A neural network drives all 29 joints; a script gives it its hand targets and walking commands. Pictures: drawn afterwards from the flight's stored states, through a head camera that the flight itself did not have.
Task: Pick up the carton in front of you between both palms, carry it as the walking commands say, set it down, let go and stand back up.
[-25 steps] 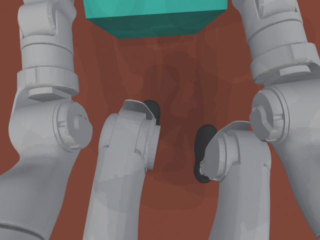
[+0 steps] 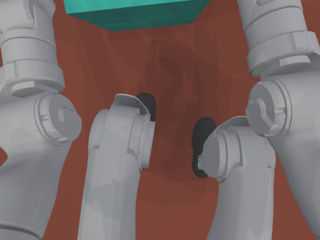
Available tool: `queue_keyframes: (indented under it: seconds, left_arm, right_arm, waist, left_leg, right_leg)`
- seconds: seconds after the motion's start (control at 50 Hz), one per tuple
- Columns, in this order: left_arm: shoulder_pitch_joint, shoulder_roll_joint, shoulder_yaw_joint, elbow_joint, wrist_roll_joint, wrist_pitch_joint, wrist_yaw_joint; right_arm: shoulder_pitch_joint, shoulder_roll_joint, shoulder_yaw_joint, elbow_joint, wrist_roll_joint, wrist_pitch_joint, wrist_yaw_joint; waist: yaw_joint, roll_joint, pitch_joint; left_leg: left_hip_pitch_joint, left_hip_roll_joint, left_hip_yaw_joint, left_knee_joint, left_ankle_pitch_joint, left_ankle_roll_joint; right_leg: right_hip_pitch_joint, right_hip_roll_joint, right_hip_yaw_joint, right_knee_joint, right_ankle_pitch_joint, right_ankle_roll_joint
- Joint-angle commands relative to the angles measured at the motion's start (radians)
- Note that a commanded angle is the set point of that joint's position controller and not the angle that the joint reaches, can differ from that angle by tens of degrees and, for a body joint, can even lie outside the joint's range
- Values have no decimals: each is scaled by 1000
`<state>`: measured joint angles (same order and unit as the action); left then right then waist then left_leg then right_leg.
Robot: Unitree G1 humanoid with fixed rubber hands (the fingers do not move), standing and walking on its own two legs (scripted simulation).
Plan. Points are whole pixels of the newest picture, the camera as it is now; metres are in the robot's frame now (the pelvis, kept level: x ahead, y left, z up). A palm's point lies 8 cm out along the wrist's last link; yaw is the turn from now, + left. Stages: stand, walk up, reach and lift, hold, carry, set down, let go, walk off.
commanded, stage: set down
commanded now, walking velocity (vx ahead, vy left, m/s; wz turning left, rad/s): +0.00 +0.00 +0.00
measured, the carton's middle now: out of the picture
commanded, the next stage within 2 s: let go in 1.68 s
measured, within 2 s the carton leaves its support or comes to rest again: neither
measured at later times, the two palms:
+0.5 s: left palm out of the picture +0.49 +0.32 -0.21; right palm out of the picture +0.60 -0.01 -0.20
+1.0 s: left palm out of the picture +0.50 +0.36 -0.06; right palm out of the picture +0.63 +0.01 -0.05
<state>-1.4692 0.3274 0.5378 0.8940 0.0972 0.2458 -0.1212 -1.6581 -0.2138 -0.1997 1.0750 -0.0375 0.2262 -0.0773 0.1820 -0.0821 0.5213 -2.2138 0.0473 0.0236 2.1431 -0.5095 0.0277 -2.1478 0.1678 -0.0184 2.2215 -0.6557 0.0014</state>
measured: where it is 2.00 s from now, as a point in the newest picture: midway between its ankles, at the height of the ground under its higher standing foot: (171, 146)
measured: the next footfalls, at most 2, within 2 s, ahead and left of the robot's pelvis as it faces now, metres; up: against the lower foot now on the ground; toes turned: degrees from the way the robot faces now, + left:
none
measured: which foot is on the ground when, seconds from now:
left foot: down 0.00-1.00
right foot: down 0.00-1.00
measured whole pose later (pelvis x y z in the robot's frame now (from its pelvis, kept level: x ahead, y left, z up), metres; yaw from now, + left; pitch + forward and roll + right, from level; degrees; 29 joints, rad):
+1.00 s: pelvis +0.01 +0.01 +0.06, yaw +2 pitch +40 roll -3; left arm -1.46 0.38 0.33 0.98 -0.11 0.22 0.01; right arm -1.62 -0.34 -0.19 1.08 0.01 0.28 -0.10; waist 0.19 -0.08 0.26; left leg -2.18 -0.03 0.00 1.94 -0.46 0.03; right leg -2.06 0.09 -0.03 2.01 -0.65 0.01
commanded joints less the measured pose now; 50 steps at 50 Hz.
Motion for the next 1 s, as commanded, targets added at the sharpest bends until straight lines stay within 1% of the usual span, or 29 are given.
queue_keyframes:
  seconds: [0.0, 0.08, 0.1, 0.18, 0.22, 0.24, 0.26, 0.28, 0.3, 0.32, 0.34, 0.36, 0.4, 0.42, 0.46, 0.48, 0.52, 0.56, 0.6, 0.62, 0.68, 0.72, 0.76, 0.8, 0.86, 0.88, 0.92, 0.94, 0.98]
  left_arm:
    - [-410, -590, -268, 56, -36, 28, -185]
    - [-380, -553, -237, 79, -21, 25, -172]
    - [-372, -546, -229, 87, -16, 25, -168]
    - [-337, -477, -186, 120, 0, 15, -148]
    - [-308, -418, -161, 138, 8, 0, -130]
    - [-277, -347, -135, 144, 7, -13, -110]
    - [-251, -265, -110, 154, 8, -35, -82]
    - [-221, -164, -84, 162, 7, -58, -48]
    - [-200, -38, -71, 166, 2, -86, -8]
    - [-200, 94, -57, 168, -13, -119, 35]
    - [-232, 156, -53, 160, -42, -149, 72]
    - [-254, 188, -56, 174, -76, -173, 97]
    - [-277, 233, -73, 192, -125, -205, 126]
    - [-284, 245, -90, 195, -150, -214, 133]
    - [-275, 237, -132, 201, -202, -223, 137]
    - [-268, 233, -147, 202, -226, -225, 135]
    - [-249, 231, -162, 187, -258, -226, 129]
    - [-237, 249, -172, 160, -273, -222, 128]
    - [-224, 271, -166, 113, -277, -215, 133]
    - [-222, 283, -157, 85, -274, -210, 136]
    - [-203, 309, -143, 4, -275, -180, 141]
    - [-209, 309, -147, -41, -277, -145, 144]
    - [-237, 282, -173, -88, -280, -103, 146]
    - [-253, 248, -193, -73, -267, -65, 145]
    - [-269, 181, -208, -33, -235, -35, 135]
    - [-263, 161, -209, -29, -224, -33, 130]
    - [-241, 139, -213, -6, -201, -36, 125]
    - [-232, 129, -212, -4, -193, -38, 125]
    - [-213, 130, -199, -10, -179, -45, 131]
  right_arm:
    - [-300, 594, 151, 3, 18, 7, 161]
    - [-263, 545, 134, 19, -1, 8, 161]
    - [-249, 529, 127, 25, -11, 8, 160]
    - [-216, 446, 109, 27, -30, 3, 150]
    - [-207, 383, 109, 25, -31, -4, 137]
    - [-185, 306, 102, 14, -31, -12, 119]
    - [-191, 226, 105, 4, -25, -22, 98]
    - [-183, 113, 104, -3, -16, -33, 69]
    - [-188, -23, 105, -17, -4, -46, 34]
    - [-217, -137, 120, -45, 25, -59, 1]
    - [-261, -181, 141, -64, 52, -68, -22]
    - [-297, -200, 159, -73, 75, -76, -34]
    - [-326, -210, 199, -56, 126, -84, -37]
    - [-324, -207, 217, -50, 145, -84, -34]
    - [-301, -191, 253, -31, 171, -84, -27]
    - [-289, -184, 259, -32, 177, -85, -24]
    - [-275, -185, 266, -59, 181, -88, -21]
    - [-282, -192, 266, -116, 188, -91, -24]
    - [-289, -204, 260, -162, 189, -87, -30]
    - [-289, -206, 261, -183, 190, -82, -34]
    - [-303, -218, 249, -249, 178, -56, -49]
    - [-315, -236, 221, -291, 166, -30, -60]
    - [-320, -250, 187, -308, 155, 4, -68]
    - [-308, -248, 146, -270, 139, 34, -65]
    - [-232, -231, 68, -128, 95, 55, -45]
    - [-207, -234, 35, -88, 70, 53, -37]
    - [-175, -251, -28, -50, 27, 42, -26]
    - [-167, -250, -43, -41, 13, 36, -22]
    - [-158, -248, -56, -40, 1, 24, -17]
  waist:
    - [71, -91, -796]
    - [63, -96, -742]
    - [52, -103, -728]
    - [56, -100, -692]
    - [66, -100, -683]
    - [67, -98, -683]
    - [87, -93, -694]
    - [89, -96, -708]
    - [103, -83, -750]
    - [136, -77, -809]
    - [149, -71, -866]
    - [149, -85, -898]
    - [174, -95, -974]
    - [175, -99, -1008]
    - [161, -114, -1083]
    - [149, -117, -1105]
    - [140, -115, -1170]
    - [144, -94, -1264]
    - [157, -85, -1348]
    - [165, -89, -1384]
    - [166, -127, -1514]
    - [148, -121, -1586]
    - [126, -76, -1625]
    - [100, -20, -1558]
    - [58, 54, -1384]
    - [39, 69, -1354]
    - [18, 100, -1331]
    - [13, 110, -1341]
    - [23, 123, -1374]
  left_leg:
    - [460, -88, -34, -135, 155, 0]
    - [439, -91, -49, -135, 121, 7]
    - [435, -91, -54, -132, 112, 10]
    - [425, -88, -61, -128, 97, 11]
    - [434, -83, -61, -125, 109, 8]
    - [438, -77, -58, -119, 118, 5]
    - [455, -73, -57, -116, 140, 2]
    - [461, -65, -60, -115, 169, -3]
    - [487, -54, -55, -110, 205, -13]
    - [514, -44, -47, -106, 249, -21]
    - [525, -36, -45, -105, 290, -28]
    - [524, -35, -49, -104, 328, -28]
    - [542, -28, -56, -96, 410, -29]
    - [560, -27, -59, -93, 449, -27]
    - [605, -31, -63, -93, 504, -27]
    - [626, -33, -65, -96, 524, -28]
    - [687, -35, -69, -98, 565, -27]
    - [776, -41, -71, -102, 623, -27]
    - [857, -49, -68, -106, 663, -26]
    - [879, -55, -61, -114, 667, -26]
    - [915, -70, -34, -144, 634, -27]
    - [963, -79, -17, -173, 599, -27]
    - [1017, -85, -3, -213, 551, -31]
    - [1020, -86, -1, -256, 470, -39]
    - [945, -81, -10, -316, 336, -62]
    - [921, -80, -14, -330, 320, -73]
    - [928, -77, -28, -353, 329, -87]
    - [948, -75, -35, -364, 351, -93]
    - [989, -73, -39, -392, 390, -101]
  right_leg:
    - [243, 4, 24, -210, 84, -32]
    - [241, 0, 33, -204, 77, -36]
    - [239, -1, 34, -203, 74, -36]
    - [251, -9, 46, -196, 75, -35]
    - [273, -12, 50, -192, 82, -29]
    - [289, -15, 54, -189, 90, -25]
    - [297, -20, 59, -185, 98, -20]
    - [323, -25, 59, -181, 119, -13]
    - [348, -33, 63, -177, 140, -6]
    - [369, -42, 68, -173, 157, 1]
    - [388, -45, 70, -167, 188, 5]
    - [390, -54, 72, -162, 222, 9]
    - [406, -66, 77, -137, 284, 15]
    - [400, -70, 75, -130, 307, 18]
    - [386, -75, 68, -129, 332, 24]
    - [367, -76, 62, -129, 337, 26]
    - [339, -78, 53, -132, 329, 29]
    - [319, -75, 42, -133, 315, 31]
    - [314, -73, 30, -140, 291, 31]
    - [331, -71, 25, -150, 286, 31]
    - [439, -61, 4, -182, 279, 29]
    - [478, -52, -15, -218, 254, 23]
    - [469, -42, -32, -258, 206, 16]
    - [391, -36, -39, -299, 137, 10]
    - [279, -39, -29, -353, 60, 2]
    - [264, -38, -29, -366, 63, -1]
    - [210, -39, -34, -391, 71, -3]
    - [189, -38, -36, -404, 81, -3]
    - [177, -34, -40, -436, 95, -3]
